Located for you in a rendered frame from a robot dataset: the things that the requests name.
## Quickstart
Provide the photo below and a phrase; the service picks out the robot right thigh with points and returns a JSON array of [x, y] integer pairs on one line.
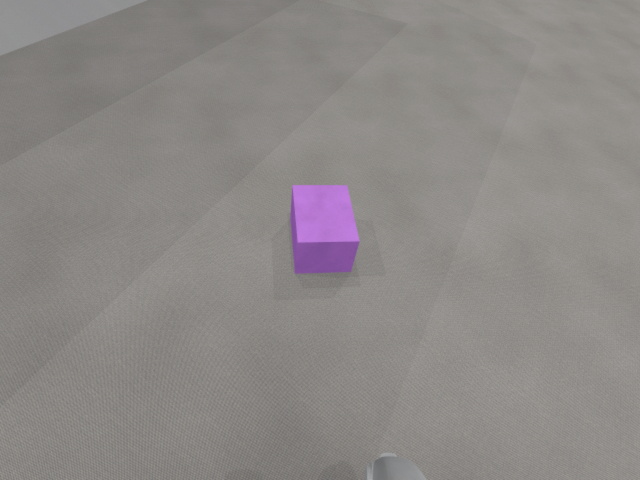
[[392, 468]]

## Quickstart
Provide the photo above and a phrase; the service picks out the carton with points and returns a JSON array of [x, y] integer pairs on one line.
[[324, 232]]

